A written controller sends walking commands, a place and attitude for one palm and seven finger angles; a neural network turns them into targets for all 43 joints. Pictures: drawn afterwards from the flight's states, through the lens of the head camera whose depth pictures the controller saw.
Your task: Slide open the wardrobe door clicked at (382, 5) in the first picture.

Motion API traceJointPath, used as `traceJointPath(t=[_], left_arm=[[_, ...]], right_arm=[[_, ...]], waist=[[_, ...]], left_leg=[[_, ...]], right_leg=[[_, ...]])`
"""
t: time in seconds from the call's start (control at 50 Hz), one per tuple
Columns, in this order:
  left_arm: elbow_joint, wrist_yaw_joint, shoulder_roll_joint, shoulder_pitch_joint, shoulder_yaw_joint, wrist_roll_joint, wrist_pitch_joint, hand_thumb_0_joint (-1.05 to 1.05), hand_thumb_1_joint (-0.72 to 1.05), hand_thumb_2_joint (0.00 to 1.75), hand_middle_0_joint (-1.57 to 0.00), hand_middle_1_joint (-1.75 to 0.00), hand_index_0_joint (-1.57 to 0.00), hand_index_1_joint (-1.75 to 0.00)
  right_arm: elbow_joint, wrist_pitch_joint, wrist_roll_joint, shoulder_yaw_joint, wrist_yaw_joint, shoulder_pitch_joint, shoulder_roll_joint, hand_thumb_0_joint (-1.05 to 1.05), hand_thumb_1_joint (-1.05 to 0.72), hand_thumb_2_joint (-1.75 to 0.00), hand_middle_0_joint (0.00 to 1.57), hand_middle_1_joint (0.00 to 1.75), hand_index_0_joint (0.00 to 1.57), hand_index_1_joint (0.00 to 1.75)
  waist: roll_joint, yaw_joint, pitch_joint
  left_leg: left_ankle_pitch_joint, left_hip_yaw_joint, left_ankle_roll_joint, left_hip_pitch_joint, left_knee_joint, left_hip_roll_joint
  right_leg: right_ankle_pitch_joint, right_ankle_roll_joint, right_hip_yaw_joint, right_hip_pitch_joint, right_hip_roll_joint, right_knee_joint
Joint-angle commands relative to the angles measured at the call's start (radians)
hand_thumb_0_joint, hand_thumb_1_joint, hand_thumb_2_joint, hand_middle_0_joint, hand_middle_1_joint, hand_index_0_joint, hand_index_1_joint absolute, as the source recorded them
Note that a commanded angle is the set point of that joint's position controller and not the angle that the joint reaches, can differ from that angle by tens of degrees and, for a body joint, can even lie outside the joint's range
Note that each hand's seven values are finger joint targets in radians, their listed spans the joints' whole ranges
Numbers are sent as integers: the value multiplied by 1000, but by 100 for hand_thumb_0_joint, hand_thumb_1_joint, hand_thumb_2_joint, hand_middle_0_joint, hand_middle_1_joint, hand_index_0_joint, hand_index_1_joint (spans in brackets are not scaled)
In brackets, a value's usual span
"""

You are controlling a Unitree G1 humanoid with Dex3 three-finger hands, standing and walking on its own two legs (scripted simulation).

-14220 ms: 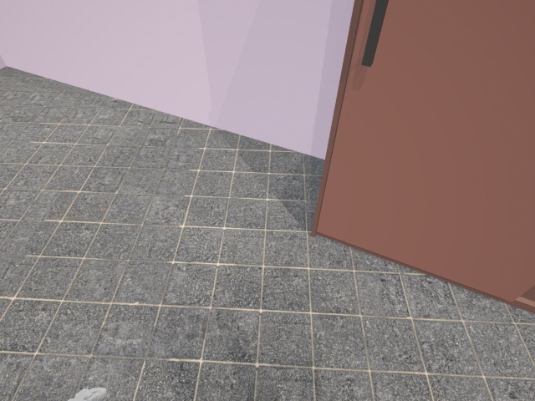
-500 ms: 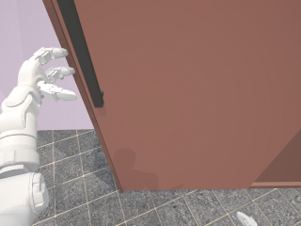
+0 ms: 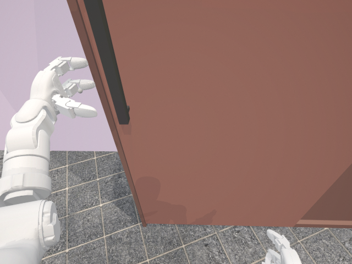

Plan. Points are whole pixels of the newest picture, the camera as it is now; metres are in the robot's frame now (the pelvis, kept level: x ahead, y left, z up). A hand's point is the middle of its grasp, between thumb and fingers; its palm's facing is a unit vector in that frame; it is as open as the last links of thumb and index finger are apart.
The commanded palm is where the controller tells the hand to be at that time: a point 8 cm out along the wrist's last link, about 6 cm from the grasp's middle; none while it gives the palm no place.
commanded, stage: move the hooked fingers beside the handle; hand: left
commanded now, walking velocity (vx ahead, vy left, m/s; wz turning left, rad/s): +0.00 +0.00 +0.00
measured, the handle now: (112, 61) +0.48 +0.17 +0.26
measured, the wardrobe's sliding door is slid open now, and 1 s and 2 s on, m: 0.00 0.00 0.00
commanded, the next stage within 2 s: feel for the door with the fingertips in 0.04 s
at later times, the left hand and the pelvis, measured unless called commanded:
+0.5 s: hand (98, 90) +0.41 +0.19 +0.22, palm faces +0.03 -1.00 +0.00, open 14.0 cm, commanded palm +0.38 +0.24 +0.23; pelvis +0.00 +0.00 +0.00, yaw -1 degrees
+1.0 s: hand (107, 84) +0.42 +0.17 +0.23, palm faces +0.04 -1.00 +0.00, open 14.0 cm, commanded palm +0.40 +0.23 +0.23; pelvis +0.00 -0.01 +0.00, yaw +0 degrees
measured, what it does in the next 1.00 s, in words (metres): stands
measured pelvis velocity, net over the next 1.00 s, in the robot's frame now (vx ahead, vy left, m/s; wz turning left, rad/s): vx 0.00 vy -0.01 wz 0.00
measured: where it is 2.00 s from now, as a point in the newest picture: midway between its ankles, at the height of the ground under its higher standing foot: outside the picture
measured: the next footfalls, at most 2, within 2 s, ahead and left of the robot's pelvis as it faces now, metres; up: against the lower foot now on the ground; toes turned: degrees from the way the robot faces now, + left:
none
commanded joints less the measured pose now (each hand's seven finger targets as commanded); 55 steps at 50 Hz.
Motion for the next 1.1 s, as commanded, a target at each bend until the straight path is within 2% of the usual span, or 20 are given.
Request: traceJointPath(t=[0.0,0.06,0.1,0.2,0.26,0.3,0.36,0.42,0.5,0.52,0.56,0.64,0.68,0.74,0.76,0.82,0.88,1.0,1.04,1.08], left_arm=[[-259,-2,228,-517,8,-17,-78,0,-50,30,-30,-120,-30,-120],[-236,4,249,-526,26,-19,-85,0,-50,30,-30,-120,-30,-120],[-262,11,243,-573,18,-15,-90,0,-50,30,-30,-120,-30,-120],[-260,28,170,-495,-7,-23,-77,0,-50,30,-30,-120,-30,-120],[-257,48,215,-421,46,-17,-60,0,-50,30,-30,-120,-30,-120],[-309,59,161,-439,9,-17,-51,0,-50,30,-30,-120,-30,-120],[-330,83,184,-399,41,-14,-38,0,-50,30,-30,-120,-30,-120],[-403,97,166,-454,21,-7,-34,0,-50,30,-30,-120,-30,-120],[-428,108,154,-439,22,-10,-26,0,-50,30,-30,-120,-30,-120],[-395,110,153,-442,22,-9,-18,0,-50,30,-30,-120,-30,-120],[-354,112,175,-427,34,-5,-7,0,-50,30,-30,-120,-30,-120],[-353,103,121,-501,-29,-4,-14,0,-50,30,-30,-120,-30,-120],[-309,97,91,-530,-59,-8,-15,0,-50,30,-30,-120,-30,-120],[-292,101,101,-567,-48,-9,-25,0,-50,30,-30,-120,-30,-120],[-259,106,144,-537,-14,-3,-30,0,-50,30,-30,-120,-30,-120],[-221,109,95,-580,-55,-1,-39,0,-50,30,-30,-120,-30,-120],[-195,120,166,-561,6,6,-50,0,-50,30,-30,-120,-30,-120],[-146,118,207,-616,22,21,-87,0,-50,30,-30,-120,-30,-120],[-138,110,197,-639,5,26,-100,0,-50,30,-30,-120,-30,-120],[-128,105,191,-648,-2,25,-110,0,-50,30,-30,-120,-30,-120]], right_arm=[[-136,-52,5,-51,-12,-71,-127,0,-90,-90,20,30,20,30],[-118,-56,2,-56,-17,-56,-135,0,-90,-90,20,30,20,30],[-115,-63,0,-56,-19,-51,-133,0,-90,-90,20,30,20,30],[-111,-68,-3,-58,-6,-53,-129,0,-90,-90,20,30,20,30],[-110,-60,-7,-63,1,-52,-137,0,-90,-90,20,30,20,30],[-121,-58,-4,-61,5,-68,-125,0,-90,-90,20,30,20,30],[-124,-49,-8,-63,5,-75,-127,0,-90,-90,20,30,20,30],[-131,-45,-6,-59,5,-90,-115,0,-90,-90,20,30,20,30],[-133,-40,-8,-56,4,-101,-111,0,-90,-90,20,30,20,30],[-125,-38,-7,-56,1,-97,-111,0,-90,-90,20,30,20,30],[-119,-29,-7,-58,-3,-96,-117,0,-90,-90,20,30,20,30],[-119,-30,-2,-53,-7,-103,-109,0,-90,-90,20,30,20,30],[-110,-27,-1,-54,-10,-95,-113,0,-90,-90,20,30,20,30],[-104,-32,-4,-55,-10,-90,-112,0,-90,-90,20,30,20,30],[-100,-27,-5,-58,-9,-82,-118,0,-90,-90,20,30,20,30],[-95,-26,-3,-57,-7,-75,-114,0,-90,-90,20,30,20,30],[-99,-20,-7,-59,-4,-63,-122,0,-90,-90,20,30,20,30],[-97,-20,-7,-63,-8,-37,-124,0,-90,-90,20,30,20,30],[-93,-24,-6,-62,-9,-26,-122,0,-90,-90,20,30,20,30],[-90,-27,-5,-65,-9,-15,-126,0,-90,-90,20,30,20,30]], waist=[[20,-20,-229],[-10,-21,-234],[43,-24,-261],[11,-7,-269],[-26,19,-263],[-9,11,-256],[-58,23,-248],[-5,10,-259],[6,14,-271],[-33,5,-252],[-32,9,-232],[2,-11,-242],[-26,-25,-218],[2,-22,-246],[-33,-12,-251],[-45,-24,-228],[-62,-5,-259],[-73,-17,-255],[-25,-23,-258],[-33,-28,-253]], left_leg=[[257,-81,10,119,-39,28],[244,-88,10,129,-37,32],[268,-92,6,148,-37,30],[318,-96,0,154,-37,32],[328,-88,1,122,-43,34],[333,-79,3,128,-43,33],[325,-75,6,113,-47,35],[326,-66,6,129,-45,31],[339,-67,4,142,-43,29],[326,-66,6,133,-43,29],[293,-60,9,117,-46,30],[284,-65,9,137,-42,25],[277,-72,11,137,-42,26],[273,-75,9,145,-35,20],[281,-76,9,139,-36,25],[274,-73,11,120,-37,23],[276,-70,14,100,-42,20],[248,-59,22,79,-46,24],[248,-57,20,84,-46,23],[252,-61,20,91,-48,26]], right_leg=[[269,-9,57,25,-22,-49],[239,-9,54,14,-19,-56],[253,-12,53,17,-18,-50],[286,-13,43,31,-14,-40],[301,-14,43,65,-17,-37],[314,-11,45,60,-17,-36],[311,-8,47,78,-16,-40],[323,-7,54,77,-17,-39],[337,-8,55,89,-17,-38],[330,-5,53,81,-15,-42],[304,-3,57,74,-17,-52],[294,-6,58,55,-17,-51],[284,-6,53,34,-15,-56],[280,-8,57,30,-17,-52],[282,-8,54,46,-16,-54],[289,-6,54,36,-16,-50],[301,-5,61,75,-19,-49],[291,1,72,84,-19,-58],[291,-2,74,77,-19,-57],[285,-2,68,68,-16,-60]])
